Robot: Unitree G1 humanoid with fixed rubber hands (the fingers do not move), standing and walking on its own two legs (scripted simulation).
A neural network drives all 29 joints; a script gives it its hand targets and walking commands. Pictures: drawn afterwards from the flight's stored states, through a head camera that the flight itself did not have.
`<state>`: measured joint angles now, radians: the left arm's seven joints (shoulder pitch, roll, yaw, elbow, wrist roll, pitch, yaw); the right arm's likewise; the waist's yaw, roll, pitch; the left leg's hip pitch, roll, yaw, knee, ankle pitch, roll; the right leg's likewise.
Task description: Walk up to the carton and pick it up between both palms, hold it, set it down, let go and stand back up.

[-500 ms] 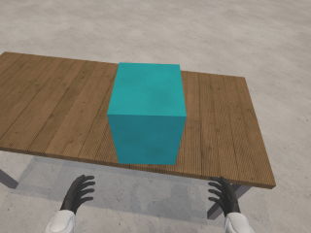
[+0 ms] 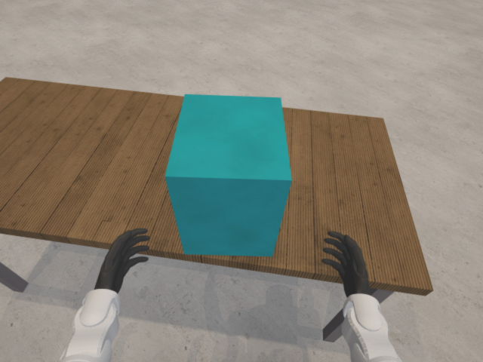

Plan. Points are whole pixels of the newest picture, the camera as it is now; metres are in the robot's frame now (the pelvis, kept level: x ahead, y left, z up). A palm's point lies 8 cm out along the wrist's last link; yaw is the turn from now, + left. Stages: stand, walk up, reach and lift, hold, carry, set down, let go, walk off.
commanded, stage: reach and lift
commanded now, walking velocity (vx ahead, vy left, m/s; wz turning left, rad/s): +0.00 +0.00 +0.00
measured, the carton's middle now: (230, 179) +0.46 +0.03 +0.00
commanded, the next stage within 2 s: none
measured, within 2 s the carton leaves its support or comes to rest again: neither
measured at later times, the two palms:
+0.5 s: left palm (117, 220) +0.33 +0.22 +0.04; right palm (358, 232) +0.31 -0.20 +0.04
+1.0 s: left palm (130, 166) +0.40 +0.20 +0.10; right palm (360, 180) +0.38 -0.20 +0.10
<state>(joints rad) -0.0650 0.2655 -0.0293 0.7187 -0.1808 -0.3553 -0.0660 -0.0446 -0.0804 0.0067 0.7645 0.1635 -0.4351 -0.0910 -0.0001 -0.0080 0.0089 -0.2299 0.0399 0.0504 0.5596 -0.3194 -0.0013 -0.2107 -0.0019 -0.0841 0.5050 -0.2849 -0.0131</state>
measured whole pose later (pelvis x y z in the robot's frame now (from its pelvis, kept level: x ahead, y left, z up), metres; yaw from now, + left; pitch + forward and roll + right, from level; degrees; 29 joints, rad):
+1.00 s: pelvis +0.00 -0.01 +0.01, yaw -1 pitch +5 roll -1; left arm -0.66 0.31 0.07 0.83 -0.16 0.07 -0.05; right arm -0.60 -0.18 0.03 0.78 0.31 0.00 -0.19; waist -0.02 -0.01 -0.06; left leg -0.28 0.05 0.07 0.42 -0.22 -0.01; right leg -0.26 0.02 -0.06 0.35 -0.18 -0.02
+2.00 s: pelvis -0.01 -0.01 +0.01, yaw +0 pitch +15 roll -1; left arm -1.27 0.40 -0.11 1.48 -0.29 0.00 -0.02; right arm -1.16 -0.25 0.01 1.26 0.33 0.10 -0.15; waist -0.08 -0.02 -0.18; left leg -0.48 0.05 0.04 0.41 -0.19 -0.02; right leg -0.46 0.02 -0.09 0.35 -0.15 -0.03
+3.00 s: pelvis -0.01 +0.00 -0.01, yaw +0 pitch +25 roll -1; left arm -1.18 0.27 0.06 1.58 -0.14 -0.36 0.03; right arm -1.05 -0.07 -0.21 1.31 0.05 -0.25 -0.13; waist -0.07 -0.01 -0.23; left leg -0.76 0.03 0.03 0.53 -0.21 0.00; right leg -0.74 -0.01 -0.09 0.48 -0.19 -0.02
